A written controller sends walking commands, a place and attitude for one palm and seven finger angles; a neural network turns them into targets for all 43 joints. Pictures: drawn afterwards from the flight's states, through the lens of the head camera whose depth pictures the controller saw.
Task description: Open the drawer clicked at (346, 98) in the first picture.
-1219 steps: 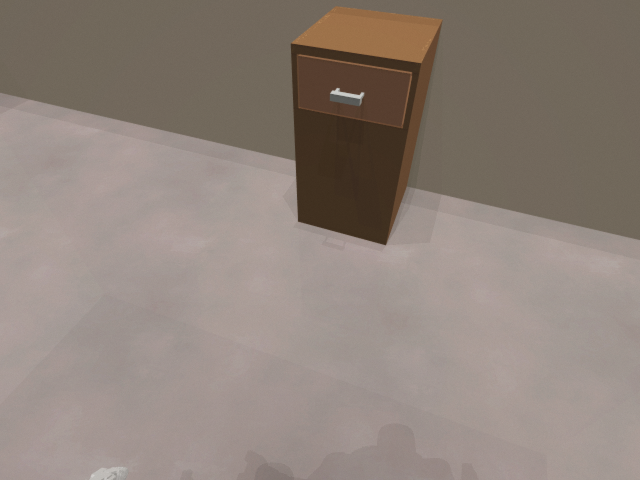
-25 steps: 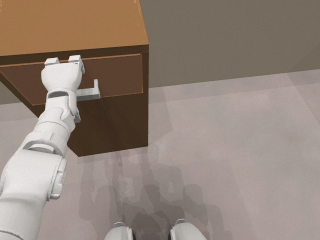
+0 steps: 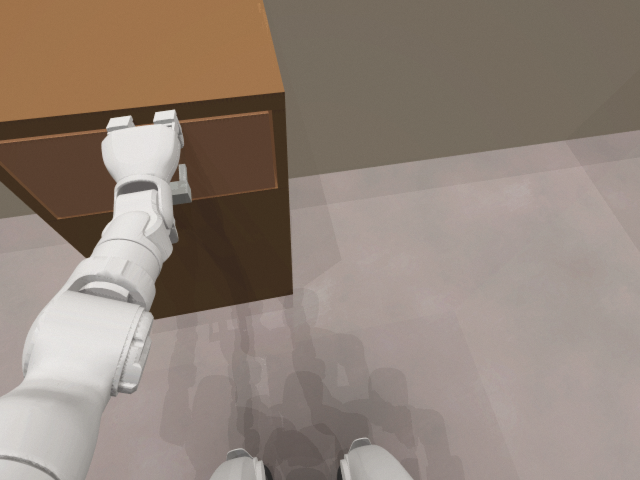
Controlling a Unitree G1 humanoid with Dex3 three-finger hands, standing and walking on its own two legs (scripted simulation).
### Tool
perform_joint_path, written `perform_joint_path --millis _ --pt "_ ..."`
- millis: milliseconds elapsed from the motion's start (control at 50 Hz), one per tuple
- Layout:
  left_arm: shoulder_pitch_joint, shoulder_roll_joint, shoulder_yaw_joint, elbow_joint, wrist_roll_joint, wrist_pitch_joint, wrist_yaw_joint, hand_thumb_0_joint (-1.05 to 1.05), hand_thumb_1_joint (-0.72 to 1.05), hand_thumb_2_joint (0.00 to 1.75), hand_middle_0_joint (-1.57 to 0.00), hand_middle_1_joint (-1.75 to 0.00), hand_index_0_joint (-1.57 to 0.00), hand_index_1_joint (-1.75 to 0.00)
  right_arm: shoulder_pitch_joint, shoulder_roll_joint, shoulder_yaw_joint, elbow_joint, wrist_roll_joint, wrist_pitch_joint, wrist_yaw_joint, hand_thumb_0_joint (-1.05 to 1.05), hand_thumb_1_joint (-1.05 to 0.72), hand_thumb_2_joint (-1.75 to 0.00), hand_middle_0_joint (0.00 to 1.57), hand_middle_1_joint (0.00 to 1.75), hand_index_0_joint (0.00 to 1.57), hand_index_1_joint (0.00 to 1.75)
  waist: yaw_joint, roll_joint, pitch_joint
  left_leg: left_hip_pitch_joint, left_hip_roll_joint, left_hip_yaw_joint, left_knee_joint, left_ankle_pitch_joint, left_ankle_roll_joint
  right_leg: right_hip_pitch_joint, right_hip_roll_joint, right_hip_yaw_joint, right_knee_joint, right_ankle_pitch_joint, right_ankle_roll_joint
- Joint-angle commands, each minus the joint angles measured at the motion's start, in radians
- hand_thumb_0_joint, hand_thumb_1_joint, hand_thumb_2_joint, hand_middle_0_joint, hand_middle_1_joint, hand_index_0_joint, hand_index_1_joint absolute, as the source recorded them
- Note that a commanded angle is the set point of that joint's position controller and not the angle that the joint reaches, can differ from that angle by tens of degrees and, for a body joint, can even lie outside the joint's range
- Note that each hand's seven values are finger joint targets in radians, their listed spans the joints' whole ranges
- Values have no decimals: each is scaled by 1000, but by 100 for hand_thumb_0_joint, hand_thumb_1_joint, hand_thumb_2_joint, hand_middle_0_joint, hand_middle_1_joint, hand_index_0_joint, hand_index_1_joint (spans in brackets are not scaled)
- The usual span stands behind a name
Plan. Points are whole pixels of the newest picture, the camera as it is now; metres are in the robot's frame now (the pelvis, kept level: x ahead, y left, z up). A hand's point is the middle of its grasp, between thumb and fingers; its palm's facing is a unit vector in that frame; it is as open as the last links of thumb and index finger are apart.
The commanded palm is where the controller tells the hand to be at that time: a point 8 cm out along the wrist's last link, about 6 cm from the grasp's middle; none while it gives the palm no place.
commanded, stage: re-aim the fingers above the handle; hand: left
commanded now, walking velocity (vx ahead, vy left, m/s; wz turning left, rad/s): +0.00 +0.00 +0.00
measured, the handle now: (155, 184) +0.56 +0.18 -0.05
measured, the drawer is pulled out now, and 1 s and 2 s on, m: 0.00 0.00 0.00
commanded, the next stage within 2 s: lower the fingers behind the handle in 0.56 s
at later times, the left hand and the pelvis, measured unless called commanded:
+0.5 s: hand (145, 185) +0.52 +0.17 +0.01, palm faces -0.03 -0.03 -1.00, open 13.8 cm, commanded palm +0.50 +0.17 +0.06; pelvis +0.00 +0.00 +0.00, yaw +1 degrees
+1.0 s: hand (148, 197) +0.51 +0.18 -0.01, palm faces -0.03 -0.03 -1.00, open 13.8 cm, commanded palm +0.50 +0.17 +0.03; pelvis +0.00 +0.00 -0.01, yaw +0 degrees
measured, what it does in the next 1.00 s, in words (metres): stands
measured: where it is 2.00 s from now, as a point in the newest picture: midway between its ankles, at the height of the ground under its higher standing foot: outside the picture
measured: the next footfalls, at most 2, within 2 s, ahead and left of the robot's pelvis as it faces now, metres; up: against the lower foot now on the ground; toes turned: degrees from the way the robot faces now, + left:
none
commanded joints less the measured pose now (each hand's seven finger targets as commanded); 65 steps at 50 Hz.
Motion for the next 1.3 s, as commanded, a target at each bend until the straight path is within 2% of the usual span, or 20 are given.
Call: perform_joint_path --millis 0,140,220,240,260,320,440,520,540,600,640,680,760,820,880,920,940,1020,1120,1280 --pt "-433 299 54 -159 6 -14 13 0 -50 30 -30 -120 -30 -120 179 -177 -60 -34 3 -20 -21 0 -90 -90 20 30 20 30 -4 -27 -407 270 -53 -15 -58 270 30 193 34 -4 -108 328 -6" --pt "-398 312 79 -187 19 -42 46 0 -50 30 -30 -120 -30 -120 189 -177 -72 -26 0 -33 -14 0 -90 -90 20 30 20 30 13 12 -449 287 -48 -16 -30 302 26 161 38 -7 -84 338 -11" --pt "-483 222 6 -257 13 -48 46 0 -50 30 -30 -120 -30 -120 201 -172 -85 -17 0 -45 -9 0 -90 -90 20 30 20 30 -20 42 -505 367 -43 -24 -25 331 24 137 42 -9 -93 343 -10" --pt "-473 258 39 -265 6 -52 40 0 -50 30 -30 -120 -30 -120 205 -175 -87 -7 0 -45 -9 0 -90 -90 20 30 20 30 -9 49 -518 382 -41 -26 -22 348 22 144 42 -9 -90 357 -13" --pt "-464 245 26 -267 3 -54 34 0 -50 30 -30 -120 -30 -120 203 -173 -86 -9 -1 -45 -10 0 -90 -90 20 30 20 30 -9 46 -531 385 -45 -27 -23 358 23 158 42 -7 -92 368 -11" --pt "-461 192 -5 -292 -5 -70 21 0 -50 30 -30 -120 -30 -120 207 -167 -92 7 -2 -47 -8 0 -90 -90 20 30 20 30 -15 67 -519 437 -39 -37 -25 397 20 127 46 -16 -98 372 -14" --pt "-424 191 7 -240 8 -56 37 0 -50 30 -30 -120 -30 -120 200 -171 -89 16 -4 -39 -3 0 -90 -90 20 30 20 30 -7 55 -432 407 -38 -41 -37 393 15 96 49 -28 -96 352 -21" --pt "-401 232 41 -236 12 -41 47 0 -50 30 -30 -120 -30 -120 192 -170 -85 -2 -6 -31 0 0 -90 -90 20 30 20 30 9 37 -471 389 -45 -29 -37 409 19 157 45 -19 -91 402 -17" --pt "-379 252 61 -244 10 -37 45 0 -50 30 -30 -120 -30 -120 190 -172 -83 -4 -7 -29 3 0 -90 -90 20 30 20 30 25 52 -475 390 -45 -26 -39 422 16 170 46 -21 -86 417 -20" --pt "-352 234 55 -260 10 -33 40 0 -50 30 -30 -120 -30 -120 185 -168 -85 -14 -6 -24 6 0 -90 -90 20 30 20 30 29 28 -494 405 -44 -26 -39 461 15 200 46 -21 -85 457 -19" --pt "-346 180 12 -244 9 -30 38 0 -50 30 -30 -120 -30 -120 178 -165 -88 -19 -2 -24 5 0 -90 -90 20 30 20 30 11 5 -438 388 -44 -22 -47 416 18 174 48 -22 -103 421 -14" --pt "-351 197 21 -218 8 -32 38 0 -50 30 -30 -120 -30 -120 180 -169 -87 -12 0 -27 1 0 -90 -90 20 30 20 30 3 -25 -405 357 -45 -24 -50 370 21 168 46 -18 -108 389 -13" --pt "-395 199 19 -242 15 -72 40 0 -50 30 -30 -120 -30 -120 183 -167 -88 -6 -7 -38 -4 0 -90 -90 20 30 20 30 -7 -4 -436 362 -43 -33 -29 364 22 126 41 -14 -87 365 -14" --pt "-401 160 0 -262 24 -96 51 0 -50 30 -30 -120 -30 -120 187 -160 -95 0 -14 -46 0 0 -90 -90 20 30 20 30 -10 46 -469 395 -39 -39 -3 405 18 79 42 -20 -63 368 -17" --pt "-388 192 31 -235 30 -86 71 0 -50 30 -30 -120 -30 -120 189 -163 -94 7 -17 -45 4 0 -90 -90 20 30 20 30 -3 43 -474 357 -38 -41 19 399 15 63 44 -22 -39 363 -20" --pt "-419 201 29 -225 34 -73 84 0 -50 30 -30 -120 -30 -120 187 -166 -90 8 -19 -45 6 0 -90 -90 20 30 20 30 -16 36 -474 330 -40 -40 28 387 19 59 42 -20 -31 363 -16" --pt "-400 235 61 -211 33 -60 88 0 -50 30 -30 -120 -30 -120 187 -170 -91 10 -20 -43 8 0 -90 -90 20 30 20 30 -3 36 -474 317 -40 -38 32 380 18 69 43 -19 -27 366 -19" --pt "-452 206 16 -212 40 -37 85 0 -50 30 -30 -120 -30 -120 187 -170 -87 5 -18 -44 6 0 -90 -90 20 30 20 30 -28 59 -500 325 -38 -45 40 371 17 37 43 -23 -21 340 -16" --pt "-448 232 33 -214 26 -46 64 0 -50 30 -30 -120 -30 -120 196 -172 -83 9 -20 -51 3 0 -90 -90 20 30 20 30 -26 71 -525 319 -36 -48 62 375 19 29 44 -22 -5 342 -16" --pt "-378 245 44 -151 27 -42 52 0 -50 30 -30 -120 -30 -120 200 -176 -75 12 -21 -47 8 0 -90 -90 20 30 20 30 -19 28 -464 216 -38 -41 82 310 23 13 45 -23 15 313 -16"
